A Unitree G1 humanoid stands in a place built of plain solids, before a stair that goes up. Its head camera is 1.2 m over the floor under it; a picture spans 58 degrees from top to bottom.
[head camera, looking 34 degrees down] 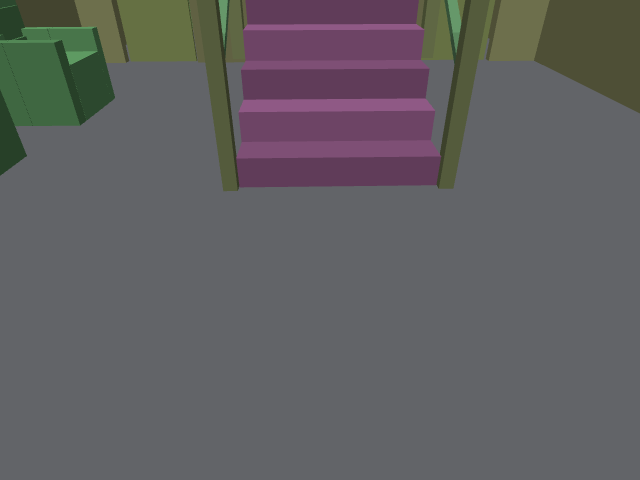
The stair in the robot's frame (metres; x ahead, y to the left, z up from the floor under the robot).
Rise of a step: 0.19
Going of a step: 0.26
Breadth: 1.20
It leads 1 degrees to the left of straight ahead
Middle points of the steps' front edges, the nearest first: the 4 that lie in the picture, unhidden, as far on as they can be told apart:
2.36 -0.11 0.19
2.62 -0.11 0.38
2.88 -0.10 0.56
3.14 -0.09 0.75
